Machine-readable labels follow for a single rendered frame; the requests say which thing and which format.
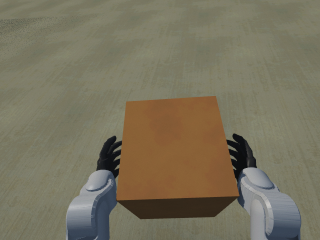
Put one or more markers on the robot left hand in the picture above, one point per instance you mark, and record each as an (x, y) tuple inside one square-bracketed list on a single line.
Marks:
[(107, 157)]

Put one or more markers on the left robot forearm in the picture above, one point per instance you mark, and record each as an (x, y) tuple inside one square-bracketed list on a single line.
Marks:
[(87, 216)]

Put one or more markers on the right robot forearm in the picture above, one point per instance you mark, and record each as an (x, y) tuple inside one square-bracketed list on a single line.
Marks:
[(273, 215)]

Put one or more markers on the robot right hand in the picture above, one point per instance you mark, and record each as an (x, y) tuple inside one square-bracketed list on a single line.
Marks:
[(243, 155)]

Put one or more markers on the carton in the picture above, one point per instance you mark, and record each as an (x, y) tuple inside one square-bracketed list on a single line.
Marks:
[(175, 160)]

